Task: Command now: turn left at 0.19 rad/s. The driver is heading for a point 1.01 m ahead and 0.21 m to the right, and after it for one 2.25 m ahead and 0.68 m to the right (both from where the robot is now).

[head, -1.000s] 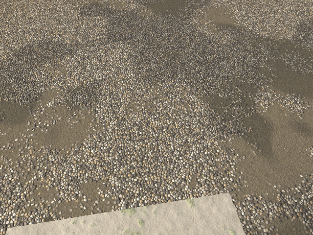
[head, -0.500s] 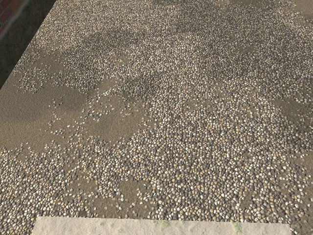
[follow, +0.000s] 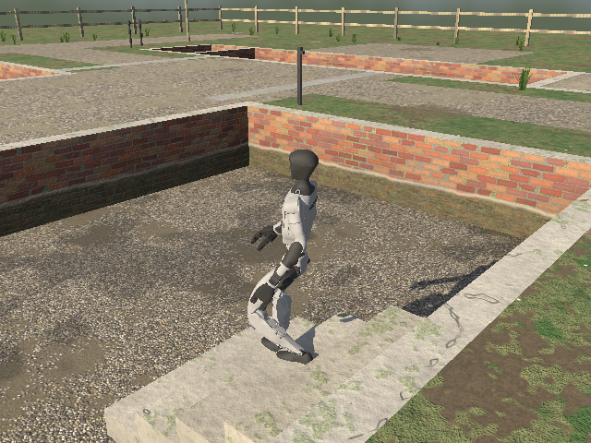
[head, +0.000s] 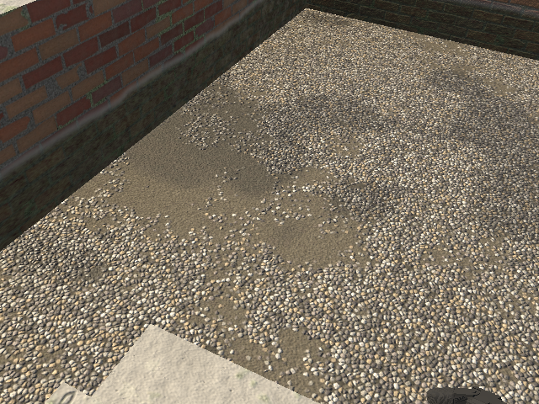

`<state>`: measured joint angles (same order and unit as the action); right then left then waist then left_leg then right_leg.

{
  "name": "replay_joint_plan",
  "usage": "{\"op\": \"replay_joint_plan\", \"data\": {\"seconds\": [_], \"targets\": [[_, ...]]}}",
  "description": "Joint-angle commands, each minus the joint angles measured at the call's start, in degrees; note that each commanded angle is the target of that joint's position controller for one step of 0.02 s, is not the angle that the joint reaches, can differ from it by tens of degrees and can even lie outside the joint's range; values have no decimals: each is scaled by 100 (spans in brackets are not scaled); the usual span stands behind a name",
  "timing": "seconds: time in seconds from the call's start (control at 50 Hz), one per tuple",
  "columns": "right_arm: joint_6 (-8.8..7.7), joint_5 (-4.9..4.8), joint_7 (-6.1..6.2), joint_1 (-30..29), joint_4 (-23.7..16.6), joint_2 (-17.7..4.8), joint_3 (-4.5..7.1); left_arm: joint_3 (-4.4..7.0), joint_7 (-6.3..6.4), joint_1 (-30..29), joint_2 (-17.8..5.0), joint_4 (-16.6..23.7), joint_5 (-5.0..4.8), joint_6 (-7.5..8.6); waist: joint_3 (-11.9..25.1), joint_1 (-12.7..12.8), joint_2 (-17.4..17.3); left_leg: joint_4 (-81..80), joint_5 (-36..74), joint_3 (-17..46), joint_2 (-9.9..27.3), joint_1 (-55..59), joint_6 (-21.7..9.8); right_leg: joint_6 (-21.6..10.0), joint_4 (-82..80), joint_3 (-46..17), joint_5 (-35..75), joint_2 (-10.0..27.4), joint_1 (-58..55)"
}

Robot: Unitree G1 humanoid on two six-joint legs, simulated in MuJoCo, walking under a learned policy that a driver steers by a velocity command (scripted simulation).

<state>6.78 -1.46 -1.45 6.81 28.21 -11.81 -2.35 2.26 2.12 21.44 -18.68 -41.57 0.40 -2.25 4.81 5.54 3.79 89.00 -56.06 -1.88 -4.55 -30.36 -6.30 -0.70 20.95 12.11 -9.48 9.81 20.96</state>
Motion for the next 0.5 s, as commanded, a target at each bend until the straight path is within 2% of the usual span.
{"op": "replay_joint_plan", "data": {"seconds": [0.02,0.04,0.06,0.08,0.1,0.12,0.14,0.16,0.18,0.22,0.24,0.26,0.28,0.3,0.32,0.34,0.36,0.38,0.4,0.42,0.44,0.46,0.48,0.5], "targets": [[-200,-92,142,2935,628,-1278,334,342,-240,-2258,-573,1306,231,-178,-2416,-2387,-3181,-6634,-729,6678,1716,1259,-1308,148,2520,-3053,-4535,-929,5848],[-344,77,440,2623,867,-938,165,373,-309,-2212,-552,1220,-13,77,-2649,-2009,-1668,-7027,739,6713,1987,731,-1016,95,2461,-4684,-3056,-1445,5480],[-371,322,582,1688,971,-992,174,327,-276,-1323,-247,833,-119,146,-2255,-1083,-1485,-6524,1557,5761,1803,484,-632,48,2902,-4748,-2187,-1843,4837],[-423,462,538,968,1023,-1003,202,315,-200,-624,-128,456,-71,121,-1779,-395,-1465,-5736,2998,4581,1469,-8,-345,96,3718,-4321,-1442,-2110,3821],[-513,468,396,318,1041,-863,217,384,-107,-39,-172,85,65,5,-1307,167,-1381,-5078,3930,3486,1286,-717,-156,202,4804,-3732,-698,-2267,2817],[-552,377,231,-81,965,-581,182,472,-73,424,-319,-254,113,-137,-874,449,-1213,-5009,4313,2728,1193,-1301,11,294,5770,-3190,-182,-2296,1882],[-544,287,129,-392,912,-463,195,514,-88,532,-365,-361,50,-222,-702,587,-1156,-5206,3731,2404,1138,-1613,23,357,6467,-2838,76,-2264,1537],[-563,258,89,-469,937,-415,216,500,-102,502,-352,-415,46,-289,-718,587,-961,-5357,3249,2235,1097,-1602,-54,349,6888,-2606,211,-2195,1496],[-589,218,107,-393,1018,-433,241,450,-141,374,-263,-431,60,-334,-729,525,-669,-5493,2981,2067,1036,-1433,-119,340,7029,-2461,417,-2097,1464],[-648,167,231,276,1357,-463,280,369,-204,60,-142,-454,138,-372,-777,176,-276,-5566,3130,1831,969,-706,-244,333,6708,-2282,746,-1919,1514],[-688,162,293,738,1548,-547,332,355,-236,-85,-122,-442,207,-381,-756,-31,-289,-5525,3275,1735,995,-59,-301,347,6449,-2235,872,-1897,1751],[-735,148,341,1111,1725,-642,383,354,-250,-278,-134,-409,268,-386,-758,-224,-470,-5410,3758,1606,1012,560,-324,360,6194,-2244,895,-1886,2022],[-784,195,365,1450,1759,-744,438,412,-223,-307,-229,-456,274,-388,-698,-389,-662,-5399,4847,1482,1039,1198,-286,357,5989,-2261,678,-1850,2160],[-804,186,389,1636,1845,-767,458,412,-216,-416,-229,-458,274,-393,-588,-491,-853,-5284,5501,1401,1107,1641,-308,364,5730,-2284,650,-1821,2201],[-843,204,400,1743,1839,-736,453,442,-174,-423,-320,-512,290,-383,-391,-603,-1124,-5208,6610,1508,1268,2243,-294,382,5821,-2378,326,-1750,2331],[-829,229,398,1818,1812,-590,392,403,-139,-343,-203,-549,241,-414,-347,-645,-1169,-5307,8106,1479,1383,2409,-313,357,5793,-2169,-150,-1754,2248],[-833,271,394,1854,1815,-666,413,399,-118,-432,-208,-531,209,-440,-303,-709,-1265,-5230,8701,1505,1510,2642,-439,351,5894,-2121,-372,-1705,2302],[-825,282,430,1684,1725,-498,359,365,-110,-446,-165,-534,162,-460,-254,-752,-1239,-5371,9701,1573,1775,2658,-504,301,5795,-2083,-977,-1534,2056],[-812,319,436,1649,1691,-638,392,364,-99,-473,-185,-505,129,-474,-183,-785,-1178,-5363,9877,1630,1882,2767,-648,268,5885,-2027,-1197,-1499,1963],[-743,308,445,1644,1696,-668,401,307,-123,-615,-64,-374,53,-476,-277,-758,-1144,-5513,9611,1444,1784,2810,-628,311,5212,-1852,-1719,-1430,1939],[-719,363,444,1611,1697,-719,414,275,-133,-576,-41,-410,28,-478,-244,-799,-1186,-5561,9028,1360,1742,2800,-652,296,4874,-1733,-1872,-1367,1689],[-708,395,435,1628,1705,-754,429,255,-138,-509,-26,-426,27,-479,-199,-820,-1197,-5628,8383,1322,1735,2722,-696,238,4635,-1588,-1930,-1333,1470],[-642,374,422,1751,1832,-731,431,202,-156,-607,76,-319,4,-484,-435,-885,-1205,-5907,7770,1378,1773,2754,-642,221,3810,-1639,-2495,-1235,1497],[-614,375,397,1805,1879,-923,509,164,-165,-593,97,-298,35,-476,-469,-945,-1287,-6035,7137,1338,1795,2646,-642,170,3573,-1401,-2604,-1227,1234]]}}
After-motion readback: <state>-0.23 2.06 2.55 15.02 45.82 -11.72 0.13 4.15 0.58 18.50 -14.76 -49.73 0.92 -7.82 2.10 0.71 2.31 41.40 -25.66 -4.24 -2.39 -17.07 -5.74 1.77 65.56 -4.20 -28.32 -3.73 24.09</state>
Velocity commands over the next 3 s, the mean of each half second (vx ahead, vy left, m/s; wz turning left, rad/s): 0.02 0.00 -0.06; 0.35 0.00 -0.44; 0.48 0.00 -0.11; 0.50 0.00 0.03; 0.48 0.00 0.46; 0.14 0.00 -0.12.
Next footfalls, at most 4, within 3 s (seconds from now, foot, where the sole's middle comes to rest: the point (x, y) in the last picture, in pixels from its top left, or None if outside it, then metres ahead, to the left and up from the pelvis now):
0.68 right None -0.08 -0.06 -0.60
1.26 left None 0.32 0.02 -0.78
1.84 right None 0.57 -0.28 -0.95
2.46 left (333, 365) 1.01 -0.16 -1.13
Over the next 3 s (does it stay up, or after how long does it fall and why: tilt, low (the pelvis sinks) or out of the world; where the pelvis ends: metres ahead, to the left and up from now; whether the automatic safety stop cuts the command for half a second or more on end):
stays up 0.99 -0.25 -0.37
